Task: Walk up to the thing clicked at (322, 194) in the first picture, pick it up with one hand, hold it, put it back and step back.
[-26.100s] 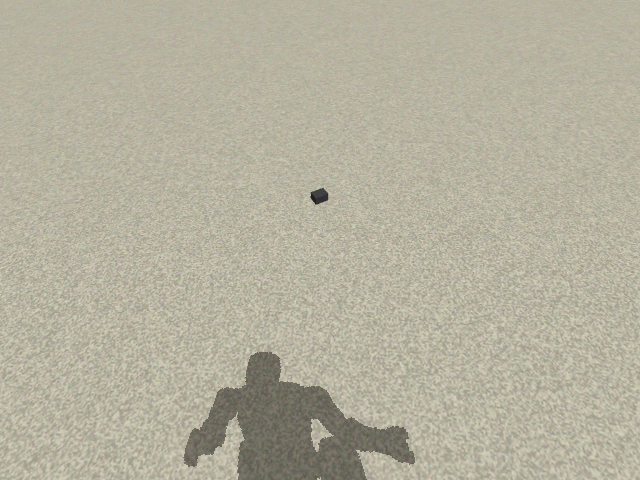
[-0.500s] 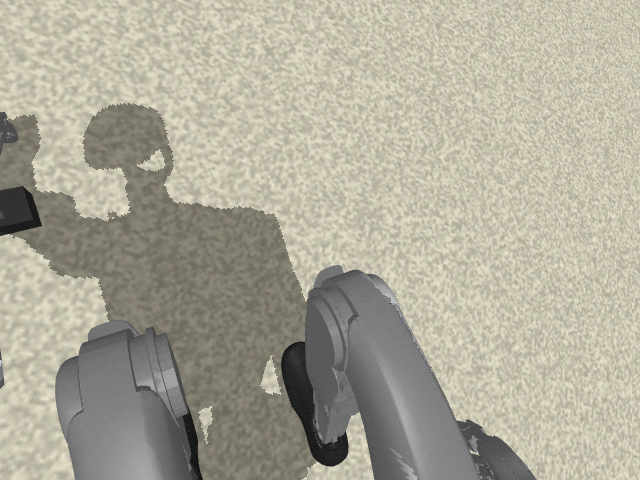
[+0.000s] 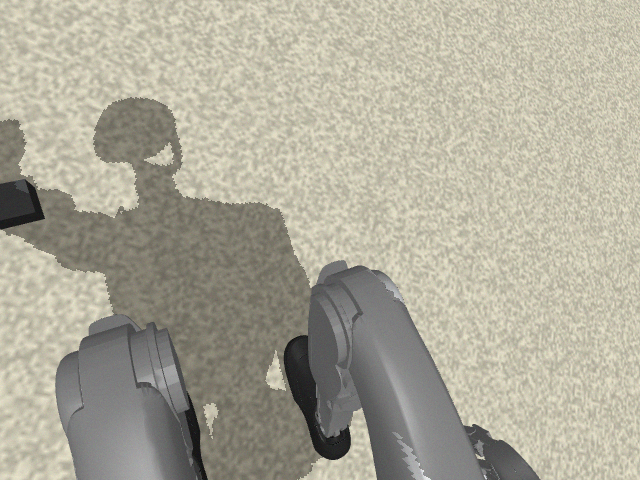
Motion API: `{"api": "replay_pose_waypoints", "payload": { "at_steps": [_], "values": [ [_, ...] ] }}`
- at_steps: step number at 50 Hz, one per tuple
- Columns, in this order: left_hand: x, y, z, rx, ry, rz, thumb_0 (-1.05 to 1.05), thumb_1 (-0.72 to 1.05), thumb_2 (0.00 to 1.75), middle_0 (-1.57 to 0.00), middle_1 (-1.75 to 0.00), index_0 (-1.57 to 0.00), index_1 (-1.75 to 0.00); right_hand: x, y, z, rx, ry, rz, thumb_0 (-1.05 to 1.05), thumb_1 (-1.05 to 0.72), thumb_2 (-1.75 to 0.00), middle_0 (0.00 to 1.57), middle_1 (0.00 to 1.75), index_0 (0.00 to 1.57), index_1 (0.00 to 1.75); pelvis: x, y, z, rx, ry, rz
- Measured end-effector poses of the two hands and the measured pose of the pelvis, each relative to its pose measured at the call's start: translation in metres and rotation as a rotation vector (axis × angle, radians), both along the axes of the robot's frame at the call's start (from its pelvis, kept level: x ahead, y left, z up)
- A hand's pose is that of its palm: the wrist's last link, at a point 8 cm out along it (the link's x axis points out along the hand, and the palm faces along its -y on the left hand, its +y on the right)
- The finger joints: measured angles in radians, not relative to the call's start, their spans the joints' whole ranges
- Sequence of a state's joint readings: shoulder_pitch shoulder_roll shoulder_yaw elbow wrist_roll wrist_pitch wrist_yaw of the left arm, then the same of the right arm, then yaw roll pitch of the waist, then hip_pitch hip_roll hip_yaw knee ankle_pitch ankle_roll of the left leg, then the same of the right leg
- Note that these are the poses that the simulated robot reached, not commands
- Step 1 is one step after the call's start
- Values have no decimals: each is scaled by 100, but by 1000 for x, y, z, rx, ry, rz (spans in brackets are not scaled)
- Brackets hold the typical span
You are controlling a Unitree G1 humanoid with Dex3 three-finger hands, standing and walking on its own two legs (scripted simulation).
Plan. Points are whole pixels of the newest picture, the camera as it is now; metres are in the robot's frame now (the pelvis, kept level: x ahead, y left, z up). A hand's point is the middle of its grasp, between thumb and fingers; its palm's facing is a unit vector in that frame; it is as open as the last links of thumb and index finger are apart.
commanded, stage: close in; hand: left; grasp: from above
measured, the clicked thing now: (7, 205) +0.49 +0.33 -0.30
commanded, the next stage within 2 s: rest palm in 0.06 s
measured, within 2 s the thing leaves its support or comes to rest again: neither
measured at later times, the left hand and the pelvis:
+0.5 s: hand out of the picture +0.48 +0.31 -0.23, palm faces -0.47 -0.10 -0.88, open 11.8 cm; pelvis +0.00 +0.00 -0.01, yaw -2 degrees
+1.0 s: hand out of the picture +0.47 +0.32 -0.26, palm faces -0.47 -0.13 -0.87, open 12.0 cm; pelvis +0.00 +0.01 -0.01, yaw -4 degrees
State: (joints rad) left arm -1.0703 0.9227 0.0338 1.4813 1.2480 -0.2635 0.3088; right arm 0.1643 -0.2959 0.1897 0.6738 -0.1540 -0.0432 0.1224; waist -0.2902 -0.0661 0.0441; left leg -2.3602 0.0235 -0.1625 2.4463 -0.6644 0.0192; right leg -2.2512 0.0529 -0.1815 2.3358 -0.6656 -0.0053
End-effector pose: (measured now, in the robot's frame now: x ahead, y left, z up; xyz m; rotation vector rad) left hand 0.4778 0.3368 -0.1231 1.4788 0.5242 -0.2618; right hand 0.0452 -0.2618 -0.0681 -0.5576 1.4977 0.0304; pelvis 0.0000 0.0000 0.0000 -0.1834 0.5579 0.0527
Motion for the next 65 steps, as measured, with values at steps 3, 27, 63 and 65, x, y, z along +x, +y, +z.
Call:
{"api": "replay_pose_waypoints", "payload": {
  "at_steps": [3,27,63,65],
  "values": [
    [1,-2,-7,-10,-5,-16,0,-11,61,-45,-66,-47,-65,6,1,4,-13,-8,10,0,-91,-89,20,30,21,30,2,2,0,-10,5,-1],
    [6,-25,-56,-3,-7,22,0,-12,65,-44,-63,-44,-64,-13,16,5,37,3,40,0,-90,-90,20,30,21,30,2,3,-9,-20,-14,-24],
    [3,-18,-85,-22,-14,24,0,-20,70,-39,-67,-37,-69,6,21,15,50,8,156,0,-91,-90,20,30,20,30,6,7,-13,-64,-54,-41],
    [2,-20,-86,-17,-9,23,0,-21,71,-38,-67,-37,-70,4,22,15,57,6,156,0,-91,-90,20,30,20,30,5,7,-13,-64,-56,-43]
  ]
}}
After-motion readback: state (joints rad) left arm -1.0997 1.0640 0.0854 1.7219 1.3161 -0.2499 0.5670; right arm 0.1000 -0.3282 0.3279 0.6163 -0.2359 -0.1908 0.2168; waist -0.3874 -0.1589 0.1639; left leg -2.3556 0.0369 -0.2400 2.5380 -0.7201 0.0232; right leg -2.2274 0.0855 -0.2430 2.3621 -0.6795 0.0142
